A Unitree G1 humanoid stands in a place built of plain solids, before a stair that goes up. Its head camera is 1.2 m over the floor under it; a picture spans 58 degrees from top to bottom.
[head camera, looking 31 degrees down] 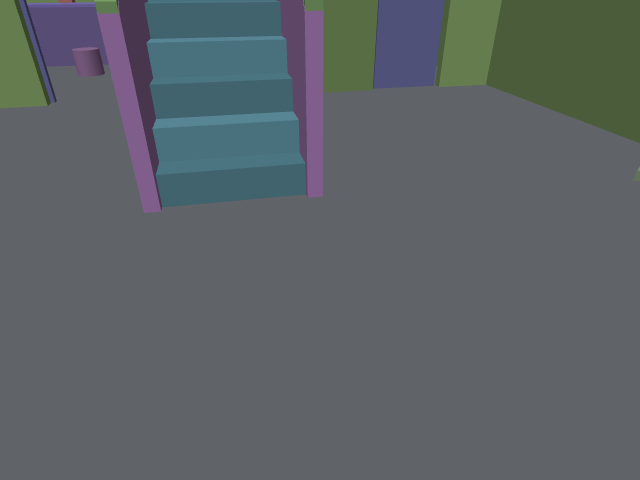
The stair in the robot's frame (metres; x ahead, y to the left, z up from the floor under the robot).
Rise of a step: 0.21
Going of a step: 0.21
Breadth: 0.90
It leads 12 degrees to the left of straight ahead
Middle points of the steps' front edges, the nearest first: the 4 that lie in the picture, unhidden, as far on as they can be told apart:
2.48 0.53 0.21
2.69 0.58 0.43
2.90 0.62 0.64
3.11 0.67 0.86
